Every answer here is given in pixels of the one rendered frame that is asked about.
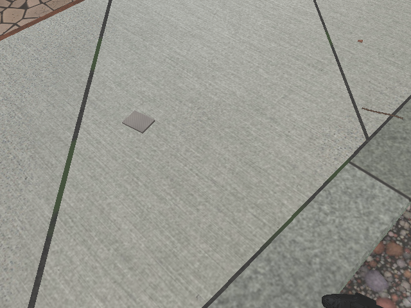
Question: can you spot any right robot hand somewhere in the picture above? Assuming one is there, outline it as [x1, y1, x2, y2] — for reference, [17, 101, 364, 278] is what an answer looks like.
[322, 293, 383, 308]

